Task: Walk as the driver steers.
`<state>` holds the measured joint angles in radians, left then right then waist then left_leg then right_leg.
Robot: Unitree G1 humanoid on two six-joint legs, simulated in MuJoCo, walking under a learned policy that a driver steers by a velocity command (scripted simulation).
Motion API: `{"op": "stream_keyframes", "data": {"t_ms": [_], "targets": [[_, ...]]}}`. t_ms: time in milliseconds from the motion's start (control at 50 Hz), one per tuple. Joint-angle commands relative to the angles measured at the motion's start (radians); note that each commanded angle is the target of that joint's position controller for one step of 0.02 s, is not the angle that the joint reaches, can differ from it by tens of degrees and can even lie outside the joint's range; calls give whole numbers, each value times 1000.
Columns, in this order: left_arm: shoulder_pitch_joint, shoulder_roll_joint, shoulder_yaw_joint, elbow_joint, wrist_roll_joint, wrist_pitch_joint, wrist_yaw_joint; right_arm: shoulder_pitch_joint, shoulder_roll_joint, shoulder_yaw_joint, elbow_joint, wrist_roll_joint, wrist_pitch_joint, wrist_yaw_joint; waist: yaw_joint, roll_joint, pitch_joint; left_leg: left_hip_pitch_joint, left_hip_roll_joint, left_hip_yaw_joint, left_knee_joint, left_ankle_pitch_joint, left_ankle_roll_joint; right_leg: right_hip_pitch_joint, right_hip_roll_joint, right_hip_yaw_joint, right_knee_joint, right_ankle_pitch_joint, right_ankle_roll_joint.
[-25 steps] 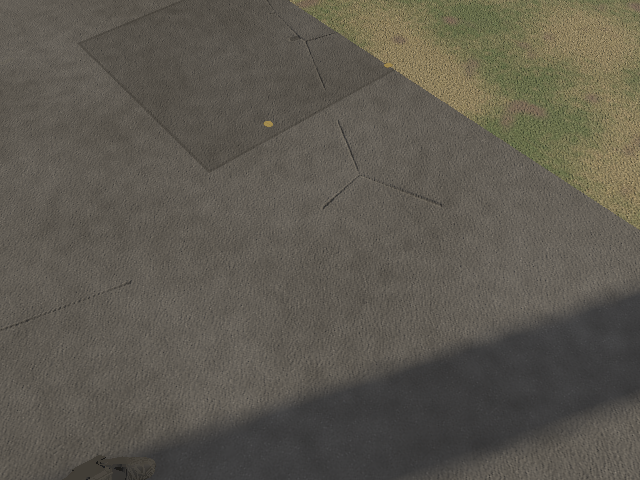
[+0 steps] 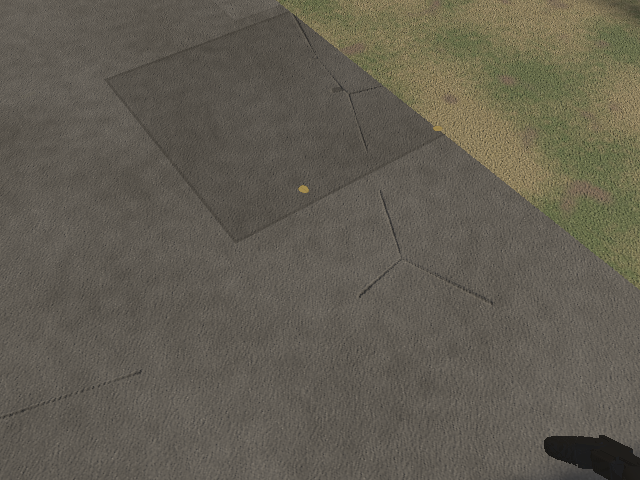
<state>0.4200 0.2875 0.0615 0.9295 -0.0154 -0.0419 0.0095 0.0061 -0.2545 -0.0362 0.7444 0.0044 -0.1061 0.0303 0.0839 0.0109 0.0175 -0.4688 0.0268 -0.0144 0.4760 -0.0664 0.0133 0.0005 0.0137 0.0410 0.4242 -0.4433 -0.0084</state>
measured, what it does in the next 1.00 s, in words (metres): walks ahead, turning right: right foot, then left foot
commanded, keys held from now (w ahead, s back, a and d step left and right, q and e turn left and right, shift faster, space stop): w+e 0.58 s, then no key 0.42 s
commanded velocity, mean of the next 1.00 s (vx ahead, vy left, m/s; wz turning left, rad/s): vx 0.39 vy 0.00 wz -0.41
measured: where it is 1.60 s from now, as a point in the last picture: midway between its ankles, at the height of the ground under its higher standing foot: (434, 461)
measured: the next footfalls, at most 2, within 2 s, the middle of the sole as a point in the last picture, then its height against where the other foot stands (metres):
right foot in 0.52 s outside the picture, level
left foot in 0.96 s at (398, 395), level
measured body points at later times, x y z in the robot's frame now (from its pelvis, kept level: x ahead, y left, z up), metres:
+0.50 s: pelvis +0.25 -0.04 +0.00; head +0.28 -0.06 +0.45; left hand +0.52 +0.14 -0.08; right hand +0.19 -0.33 -0.14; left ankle +0.12 +0.13 -0.72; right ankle +0.35 -0.17 -0.72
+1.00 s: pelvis +0.47 -0.12 +0.01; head +0.49 -0.13 +0.46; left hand +0.67 +0.09 -0.11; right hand +0.51 -0.43 -0.10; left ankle +0.62 -0.07 -0.72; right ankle +0.35 -0.17 -0.72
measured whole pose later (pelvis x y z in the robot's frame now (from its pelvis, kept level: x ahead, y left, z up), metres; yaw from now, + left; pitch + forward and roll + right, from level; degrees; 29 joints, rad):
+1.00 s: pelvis +0.47 -0.12 +0.01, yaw -26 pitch +1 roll -1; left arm 0.23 0.27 0.06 0.81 0.01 -0.02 0.02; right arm 0.09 -0.26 -0.04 0.84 -0.03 -0.09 0.02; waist 0.03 0.02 0.02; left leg -0.43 0.01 0.00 0.47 -0.04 0.01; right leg -0.12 0.10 0.06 0.49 -0.38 -0.07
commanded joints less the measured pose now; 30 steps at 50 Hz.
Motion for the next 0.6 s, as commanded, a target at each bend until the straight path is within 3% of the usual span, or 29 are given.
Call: {"op": "stream_keyframes", "data": {"t_ms": [20,40,60,80,100,140,200,280,360,420,460,480,500,520,540,560,580,600], "targets": [[88,-27,-22,-108,1,-28,0,408,-321,-101,54,-10,4,-15,-154,320,-400,896,409,-609,-80,-187,249,-631,43,-1,707,-127,-20],[36,86,3,-93,-22,-36,1,396,-213,-75,42,-5,6,-15,-190,216,-346,829,380,-663,-165,-369,224,-724,-11,101,826,-144,-23],[-60,144,23,-121,-35,-37,1,328,-163,-59,35,-3,4,-18,-189,152,-201,700,348,-509,-187,-373,179,-770,-53,89,844,-54,-32],[-100,134,25,-128,-30,-33,6,257,-141,-51,31,-7,3,-19,-158,94,-127,572,312,-400,-214,-275,159,-738,-95,68,823,27,-28],[-111,121,29,-132,-17,-28,7,211,-112,-44,34,-11,2,-18,-133,97,-73,473,283,-316,-244,-193,156,-708,-122,69,781,85,-23],[-87,80,31,-132,-20,-5,2,167,-92,-42,44,-19,-7,-19,-91,121,-36,362,245,-187,-301,-101,149,-622,-154,67,738,140,-17],[-130,48,28,-165,-13,21,0,168,-124,-55,66,-17,-17,-26,-78,75,4,326,256,-77,-348,6,172,-663,-168,62,671,211,-1],[-216,37,22,-199,-8,18,-20,182,-159,-67,86,-18,-8,-38,-97,49,28,355,234,67,-365,78,161,-674,-160,34,461,402,6],[-352,26,11,-250,-5,13,-46,233,-192,-77,107,-4,10,-45,-146,26,65,422,246,155,-357,101,145,-656,-139,-38,292,462,-11],[-401,43,14,-288,-5,18,-59,262,-216,-87,124,14,31,-44,-147,33,80,525,276,186,-300,186,122,-661,-119,-70,232,379,-45],[-365,74,30,-298,-3,23,-63,246,-244,-96,120,25,45,-46,-106,61,38,564,279,218,-178,481,101,-567,-64,-123,221,277,-83],[-286,101,47,-283,-4,26,-62,234,-254,-99,116,31,54,-48,-56,70,-14,559,268,236,-50,634,88,-456,-21,-154,213,241,-107],[-132,145,76,-242,-8,28,-55,216,-246,-95,110,35,61,-48,32,50,-92,495,229,267,156,671,58,-243,32,-172,151,291,-142],[43,233,115,-195,-12,38,-35,234,-204,-78,97,9,57,-51,97,-50,-184,258,185,273,465,404,7,64,-36,-11,122,294,-196],[-4,345,125,-204,-22,29,-28,312,-51,-31,36,-33,32,-41,-39,-317,-241,-188,-25,182,803,-492,-56,339,-278,562,3,110,-373],[15,266,97,-244,-10,7,-38,224,-125,-38,28,7,-9,-28,29,-183,-359,-293,-41,-57,911,-546,-38,383,-350,793,-145,-23,-410],[-19,206,79,-234,-1,-11,-43,133,-174,-51,-1,46,-30,-20,37,-126,-221,-379,4,-61,900,-445,-10,306,-331,664,-164,51,-358],[-88,174,67,-242,1,-20,-42,132,-164,-47,9,36,-41,-25,-7,-66,-141,-337,50,-56,820,-357,3,162,-295,520,-147,234,-319]]}}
